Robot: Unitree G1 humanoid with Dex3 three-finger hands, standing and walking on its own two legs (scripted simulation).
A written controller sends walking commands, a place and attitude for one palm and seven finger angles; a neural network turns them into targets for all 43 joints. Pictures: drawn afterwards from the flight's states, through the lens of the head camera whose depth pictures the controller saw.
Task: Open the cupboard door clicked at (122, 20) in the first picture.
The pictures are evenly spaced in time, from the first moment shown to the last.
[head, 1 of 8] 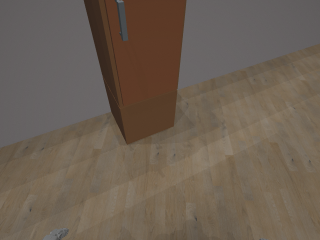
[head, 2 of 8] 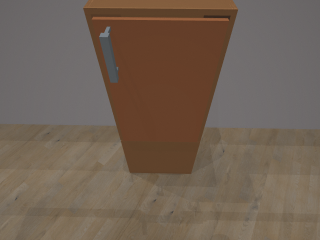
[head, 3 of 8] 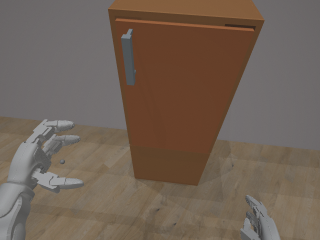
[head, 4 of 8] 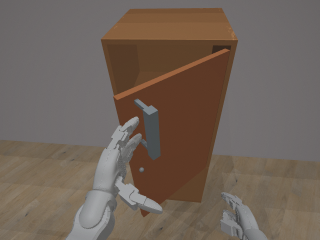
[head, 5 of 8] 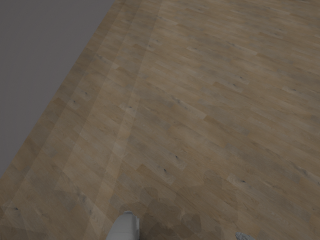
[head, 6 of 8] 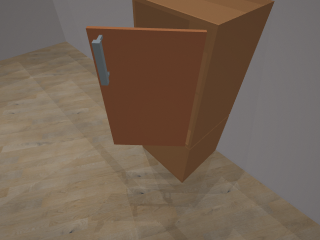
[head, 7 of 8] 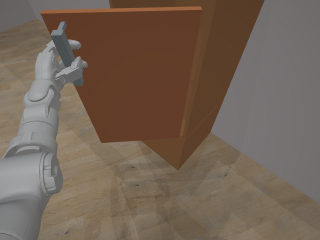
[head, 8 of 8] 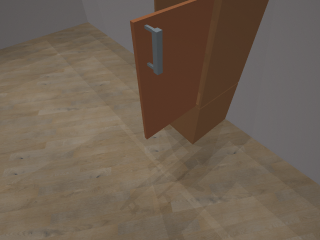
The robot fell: no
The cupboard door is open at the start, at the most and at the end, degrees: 0 92 90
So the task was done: yes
